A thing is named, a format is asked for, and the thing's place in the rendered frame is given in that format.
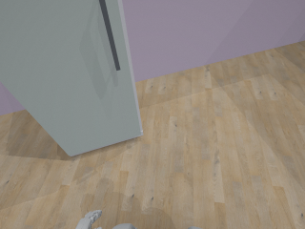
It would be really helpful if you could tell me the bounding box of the fridge door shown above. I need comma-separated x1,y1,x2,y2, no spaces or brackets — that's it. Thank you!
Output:
0,0,141,156

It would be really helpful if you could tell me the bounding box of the handle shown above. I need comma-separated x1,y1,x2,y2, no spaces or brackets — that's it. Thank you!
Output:
99,0,121,71

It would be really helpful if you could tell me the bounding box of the robot left hand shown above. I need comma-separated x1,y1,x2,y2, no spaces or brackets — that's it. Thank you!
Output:
75,210,102,229

